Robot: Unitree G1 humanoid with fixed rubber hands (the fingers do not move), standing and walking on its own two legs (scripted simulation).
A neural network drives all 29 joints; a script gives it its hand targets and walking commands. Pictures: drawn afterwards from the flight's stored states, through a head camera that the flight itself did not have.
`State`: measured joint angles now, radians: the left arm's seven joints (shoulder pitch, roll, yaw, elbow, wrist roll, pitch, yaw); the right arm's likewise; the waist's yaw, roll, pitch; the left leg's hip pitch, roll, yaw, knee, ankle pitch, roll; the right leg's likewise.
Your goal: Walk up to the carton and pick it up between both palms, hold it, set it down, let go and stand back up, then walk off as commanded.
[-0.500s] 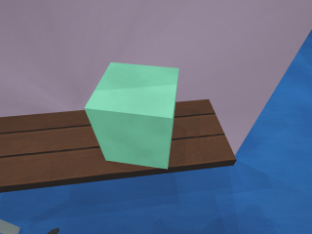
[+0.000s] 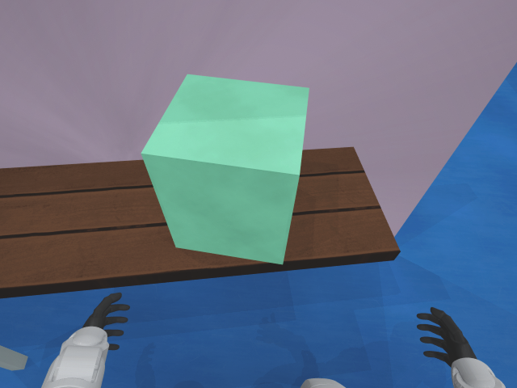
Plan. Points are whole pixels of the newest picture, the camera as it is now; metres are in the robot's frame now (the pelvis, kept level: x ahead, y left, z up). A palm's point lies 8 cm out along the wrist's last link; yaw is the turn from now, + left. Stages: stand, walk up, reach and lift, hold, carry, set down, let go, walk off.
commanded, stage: reach and lift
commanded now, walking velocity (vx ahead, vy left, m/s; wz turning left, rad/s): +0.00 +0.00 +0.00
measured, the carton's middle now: (237, 173) +0.45 +0.04 +0.06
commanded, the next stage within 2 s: none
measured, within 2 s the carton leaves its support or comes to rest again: neither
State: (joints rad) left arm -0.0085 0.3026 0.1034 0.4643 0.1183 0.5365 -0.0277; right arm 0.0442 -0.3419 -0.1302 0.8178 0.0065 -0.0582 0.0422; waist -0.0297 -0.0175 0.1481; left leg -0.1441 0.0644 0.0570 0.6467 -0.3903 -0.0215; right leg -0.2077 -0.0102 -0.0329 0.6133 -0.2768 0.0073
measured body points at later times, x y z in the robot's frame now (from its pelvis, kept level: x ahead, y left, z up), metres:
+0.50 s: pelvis +0.00 +0.02 +0.02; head -0.01 +0.03 +0.47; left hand +0.20 +0.27 -0.04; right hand +0.14 -0.25 -0.04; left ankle -0.02 +0.13 -0.72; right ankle +0.03 -0.12 -0.72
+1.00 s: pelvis +0.02 +0.01 +0.02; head +0.00 +0.02 +0.47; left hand +0.20 +0.28 +0.00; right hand +0.18 -0.20 +0.01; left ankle -0.02 +0.12 -0.72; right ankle +0.03 -0.12 -0.72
